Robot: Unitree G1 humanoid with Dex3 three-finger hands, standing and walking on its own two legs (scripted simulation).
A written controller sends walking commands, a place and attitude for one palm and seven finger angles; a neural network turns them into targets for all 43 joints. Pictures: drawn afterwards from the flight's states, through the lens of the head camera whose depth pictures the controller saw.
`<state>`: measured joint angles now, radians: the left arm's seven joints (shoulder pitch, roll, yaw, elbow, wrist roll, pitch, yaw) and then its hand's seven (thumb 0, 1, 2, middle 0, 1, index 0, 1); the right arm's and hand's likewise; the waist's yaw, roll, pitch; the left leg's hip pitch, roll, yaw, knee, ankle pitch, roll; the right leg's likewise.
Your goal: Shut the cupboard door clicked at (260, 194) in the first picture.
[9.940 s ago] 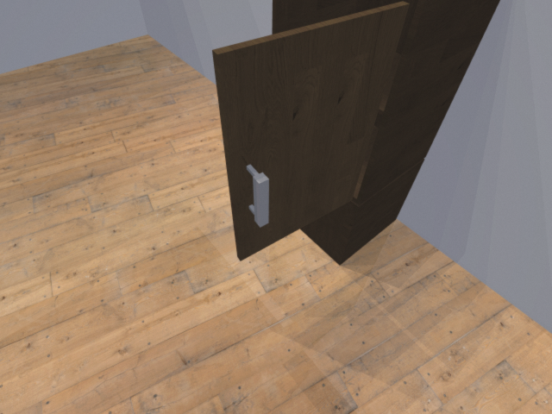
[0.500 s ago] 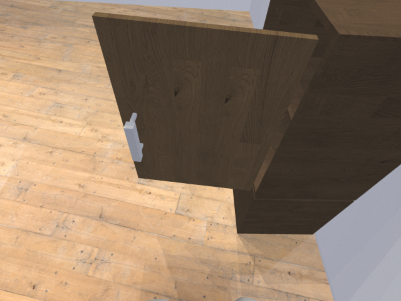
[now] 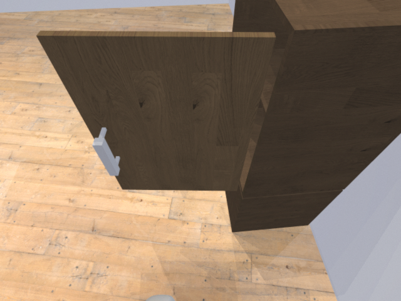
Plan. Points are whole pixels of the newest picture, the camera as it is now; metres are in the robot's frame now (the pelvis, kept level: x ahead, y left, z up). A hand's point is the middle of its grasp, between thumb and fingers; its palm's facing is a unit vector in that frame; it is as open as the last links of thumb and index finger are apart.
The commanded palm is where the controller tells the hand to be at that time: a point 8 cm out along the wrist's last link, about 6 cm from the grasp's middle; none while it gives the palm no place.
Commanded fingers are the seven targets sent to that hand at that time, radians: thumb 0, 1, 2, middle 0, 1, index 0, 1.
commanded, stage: come to a stop and stand still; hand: left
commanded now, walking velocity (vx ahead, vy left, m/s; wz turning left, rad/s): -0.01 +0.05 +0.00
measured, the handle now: (109, 152) +0.48 +0.28 -0.07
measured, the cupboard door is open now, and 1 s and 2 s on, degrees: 84 84 84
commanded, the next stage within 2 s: look again from close up in 0.58 s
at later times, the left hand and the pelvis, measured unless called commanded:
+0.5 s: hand out of the picture -0.03 +0.26 -0.17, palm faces +0.00 -0.96 -0.28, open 7.4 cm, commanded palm none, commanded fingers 0.00 0.90 0.90 -0.20 -0.30 -0.20 -0.30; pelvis -0.04 +0.06 -0.01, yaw -1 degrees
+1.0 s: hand out of the picture -0.01 +0.22 -0.17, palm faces -0.03 -0.98 -0.20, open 7.3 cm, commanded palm none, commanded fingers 0.00 0.90 0.90 -0.20 -0.30 -0.20 -0.30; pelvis -0.02 +0.04 +0.00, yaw -1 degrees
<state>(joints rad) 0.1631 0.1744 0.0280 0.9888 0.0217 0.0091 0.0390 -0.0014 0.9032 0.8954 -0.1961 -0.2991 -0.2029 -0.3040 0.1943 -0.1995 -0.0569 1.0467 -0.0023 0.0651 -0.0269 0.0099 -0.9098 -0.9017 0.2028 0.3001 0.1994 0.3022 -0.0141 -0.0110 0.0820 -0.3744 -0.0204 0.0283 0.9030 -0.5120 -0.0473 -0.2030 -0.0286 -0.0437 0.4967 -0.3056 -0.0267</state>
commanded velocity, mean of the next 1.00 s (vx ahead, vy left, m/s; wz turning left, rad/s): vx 0.00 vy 0.00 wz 0.00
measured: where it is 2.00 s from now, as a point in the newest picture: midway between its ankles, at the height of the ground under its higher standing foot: outside the picture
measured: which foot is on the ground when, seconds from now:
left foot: up 0.00-0.12, down 0.14-1.00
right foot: down 0.00-1.00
